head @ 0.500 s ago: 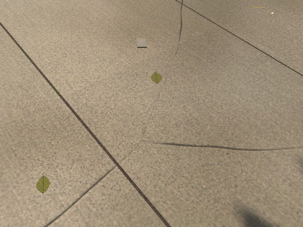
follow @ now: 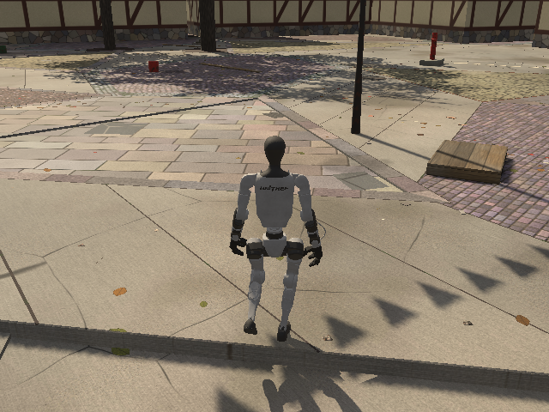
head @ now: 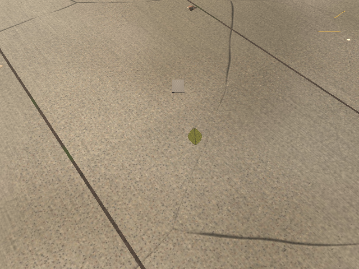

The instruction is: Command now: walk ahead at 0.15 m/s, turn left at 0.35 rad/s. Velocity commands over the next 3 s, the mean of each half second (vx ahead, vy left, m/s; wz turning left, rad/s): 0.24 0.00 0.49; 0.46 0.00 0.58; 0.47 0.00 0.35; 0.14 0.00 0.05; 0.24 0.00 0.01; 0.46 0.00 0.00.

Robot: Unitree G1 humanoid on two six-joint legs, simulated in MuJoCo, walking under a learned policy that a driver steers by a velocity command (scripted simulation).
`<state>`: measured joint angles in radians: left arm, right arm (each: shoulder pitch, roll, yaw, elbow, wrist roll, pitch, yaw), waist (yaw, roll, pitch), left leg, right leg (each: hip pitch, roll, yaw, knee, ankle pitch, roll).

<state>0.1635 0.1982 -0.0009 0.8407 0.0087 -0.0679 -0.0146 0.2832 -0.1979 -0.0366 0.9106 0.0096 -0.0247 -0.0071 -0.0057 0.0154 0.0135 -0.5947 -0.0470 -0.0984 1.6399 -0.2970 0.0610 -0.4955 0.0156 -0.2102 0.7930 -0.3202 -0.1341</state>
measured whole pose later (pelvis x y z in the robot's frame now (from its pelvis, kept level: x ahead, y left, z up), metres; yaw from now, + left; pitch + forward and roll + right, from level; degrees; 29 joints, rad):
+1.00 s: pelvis +0.37 +0.17 +0.04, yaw +33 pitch +3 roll -1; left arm -0.03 0.26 0.04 0.69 -0.01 -0.11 -0.03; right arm 0.38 -0.27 -0.08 0.71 0.03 -0.05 -0.01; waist -0.09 -0.05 0.02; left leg -0.06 -0.08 -0.14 0.36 -0.34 0.07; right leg -0.64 -0.04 0.07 0.55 0.03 0.04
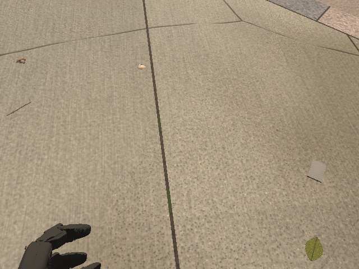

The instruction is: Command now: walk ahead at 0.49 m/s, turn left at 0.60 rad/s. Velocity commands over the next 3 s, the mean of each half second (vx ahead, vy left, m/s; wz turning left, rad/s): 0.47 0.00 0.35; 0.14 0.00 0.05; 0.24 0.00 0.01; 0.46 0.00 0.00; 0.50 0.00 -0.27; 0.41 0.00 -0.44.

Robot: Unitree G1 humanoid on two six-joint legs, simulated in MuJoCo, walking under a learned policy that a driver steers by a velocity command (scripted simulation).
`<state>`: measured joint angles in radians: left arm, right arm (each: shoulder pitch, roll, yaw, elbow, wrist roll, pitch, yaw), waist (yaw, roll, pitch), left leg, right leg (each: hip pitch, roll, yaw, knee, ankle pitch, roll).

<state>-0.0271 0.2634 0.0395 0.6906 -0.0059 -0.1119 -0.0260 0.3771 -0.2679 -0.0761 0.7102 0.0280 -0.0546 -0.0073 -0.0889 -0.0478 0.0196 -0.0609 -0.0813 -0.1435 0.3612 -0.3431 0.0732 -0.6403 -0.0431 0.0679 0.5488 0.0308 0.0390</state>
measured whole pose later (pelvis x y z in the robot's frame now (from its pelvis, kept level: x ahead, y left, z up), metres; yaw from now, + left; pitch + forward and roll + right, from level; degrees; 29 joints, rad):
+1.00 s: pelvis +0.39 +0.05 -0.01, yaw +10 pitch +0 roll +1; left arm 0.17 0.23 0.02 0.87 0.02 0.00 0.02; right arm 0.20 -0.21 -0.03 0.79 -0.02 -0.01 -0.01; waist 0.00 0.01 -0.01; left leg -0.28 -0.03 0.03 0.51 -0.23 0.03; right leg -0.29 -0.05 0.02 0.55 -0.27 0.04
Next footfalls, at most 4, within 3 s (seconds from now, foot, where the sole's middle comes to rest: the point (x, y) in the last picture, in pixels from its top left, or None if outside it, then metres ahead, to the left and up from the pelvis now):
0.10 right None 0.25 -0.14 -0.78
0.54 left None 0.43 0.17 -0.78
0.88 right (181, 258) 0.49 -0.07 -0.78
1.76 left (100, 189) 0.79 0.24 -0.78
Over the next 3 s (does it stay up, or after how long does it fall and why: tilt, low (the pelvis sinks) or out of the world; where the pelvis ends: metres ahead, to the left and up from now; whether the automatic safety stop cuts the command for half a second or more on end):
stays up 1.31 0.15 0.00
